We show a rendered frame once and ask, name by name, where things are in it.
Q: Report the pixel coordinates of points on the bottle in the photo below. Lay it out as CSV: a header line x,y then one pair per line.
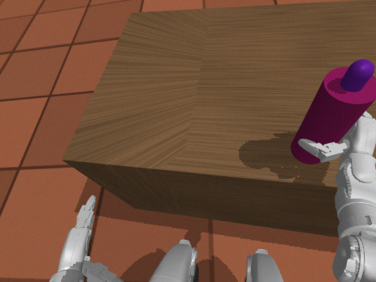
x,y
344,95

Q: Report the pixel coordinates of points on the left robot hand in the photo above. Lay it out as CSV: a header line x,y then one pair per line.
x,y
74,254

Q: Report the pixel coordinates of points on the left robot arm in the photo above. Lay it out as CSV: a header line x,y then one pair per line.
x,y
67,276

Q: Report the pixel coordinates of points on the right robot arm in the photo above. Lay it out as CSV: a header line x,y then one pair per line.
x,y
355,202

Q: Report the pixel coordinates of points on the right robot hand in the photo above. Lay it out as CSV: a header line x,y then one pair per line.
x,y
361,138

